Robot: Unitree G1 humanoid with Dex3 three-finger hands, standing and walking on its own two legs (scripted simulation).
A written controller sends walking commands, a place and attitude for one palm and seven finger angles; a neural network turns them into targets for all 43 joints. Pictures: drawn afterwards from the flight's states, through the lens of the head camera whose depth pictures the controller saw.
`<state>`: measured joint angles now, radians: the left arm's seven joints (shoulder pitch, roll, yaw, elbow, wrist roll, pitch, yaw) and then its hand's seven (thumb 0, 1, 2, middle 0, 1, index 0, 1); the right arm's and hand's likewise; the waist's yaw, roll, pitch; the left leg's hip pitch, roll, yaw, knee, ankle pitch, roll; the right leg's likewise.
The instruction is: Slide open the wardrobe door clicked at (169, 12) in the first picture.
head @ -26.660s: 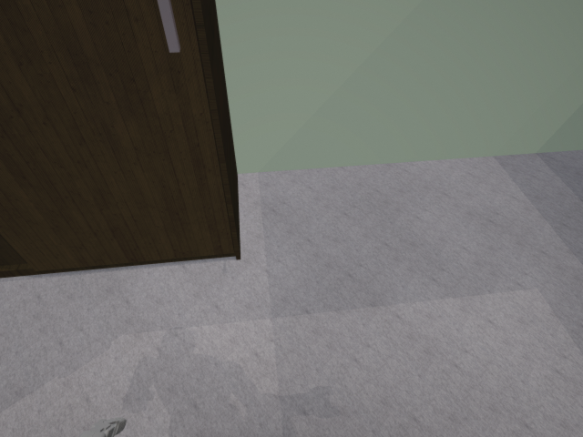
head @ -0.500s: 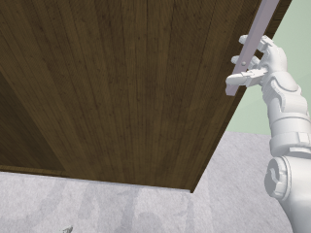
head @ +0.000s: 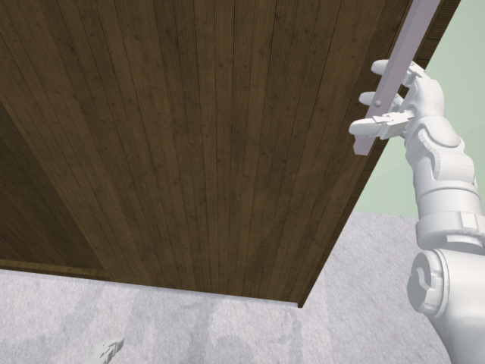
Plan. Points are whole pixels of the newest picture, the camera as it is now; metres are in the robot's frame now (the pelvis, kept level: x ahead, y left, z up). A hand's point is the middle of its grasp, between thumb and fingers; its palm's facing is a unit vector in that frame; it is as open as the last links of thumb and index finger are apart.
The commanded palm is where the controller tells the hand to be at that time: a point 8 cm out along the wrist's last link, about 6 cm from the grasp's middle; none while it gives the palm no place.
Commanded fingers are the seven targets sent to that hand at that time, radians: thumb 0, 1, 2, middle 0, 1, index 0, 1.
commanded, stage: slide the fingers in behind the handle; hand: right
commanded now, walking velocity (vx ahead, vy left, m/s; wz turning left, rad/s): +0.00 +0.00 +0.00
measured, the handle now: (387, 75) +0.51 -0.16 +0.27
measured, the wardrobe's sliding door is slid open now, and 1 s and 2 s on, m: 0.00 0.00 0.00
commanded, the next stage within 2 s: grip the handle and tug to test in 0.14 s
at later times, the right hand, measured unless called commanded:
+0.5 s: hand (375, 104) +0.45 -0.14 +0.25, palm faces +0.00 +1.00 +0.01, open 12.4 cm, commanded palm +0.43 -0.19 +0.24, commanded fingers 0.00 -0.15 -0.58 0.37 1.29 0.37 1.29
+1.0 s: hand (376, 104) +0.45 -0.14 +0.25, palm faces -0.01 +1.00 +0.00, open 5.7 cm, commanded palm +0.43 -0.20 +0.24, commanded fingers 0.00 -0.90 -0.90 0.45 1.40 0.45 1.40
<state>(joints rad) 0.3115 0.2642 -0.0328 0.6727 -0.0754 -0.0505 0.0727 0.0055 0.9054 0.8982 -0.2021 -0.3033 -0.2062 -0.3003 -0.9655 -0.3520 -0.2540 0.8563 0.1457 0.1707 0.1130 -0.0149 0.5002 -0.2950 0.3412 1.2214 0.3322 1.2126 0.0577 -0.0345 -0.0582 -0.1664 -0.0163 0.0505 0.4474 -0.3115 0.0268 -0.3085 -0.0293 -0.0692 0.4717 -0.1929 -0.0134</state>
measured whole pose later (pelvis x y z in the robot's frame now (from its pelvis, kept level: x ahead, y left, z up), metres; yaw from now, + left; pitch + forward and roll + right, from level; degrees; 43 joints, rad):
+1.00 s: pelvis +0.00 +0.00 +0.00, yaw +0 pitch +1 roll +0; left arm 0.31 0.27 -0.03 0.69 -0.08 -0.05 0.08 0.01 0.91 0.90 -0.20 -0.30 -0.21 -0.30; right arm -0.95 -0.34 -0.23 0.80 0.16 0.19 0.11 0.00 -0.69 -0.81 0.42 1.38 0.40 1.36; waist 0.05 -0.04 -0.05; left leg -0.15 -0.02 0.05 0.43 -0.30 0.03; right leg -0.29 -0.03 -0.06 0.46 -0.18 -0.01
